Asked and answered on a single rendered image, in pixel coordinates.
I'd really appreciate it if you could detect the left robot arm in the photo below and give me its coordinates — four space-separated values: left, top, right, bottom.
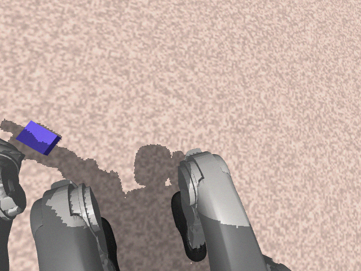
0 139 27 271

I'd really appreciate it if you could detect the left robot foot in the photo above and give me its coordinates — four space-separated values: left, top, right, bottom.
101 217 120 271

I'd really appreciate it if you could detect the right robot hand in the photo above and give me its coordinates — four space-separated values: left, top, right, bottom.
262 254 291 271

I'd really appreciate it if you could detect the right robot foot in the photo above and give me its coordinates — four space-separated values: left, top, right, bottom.
171 191 206 262

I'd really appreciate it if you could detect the small box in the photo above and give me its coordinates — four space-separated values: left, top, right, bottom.
16 121 61 155

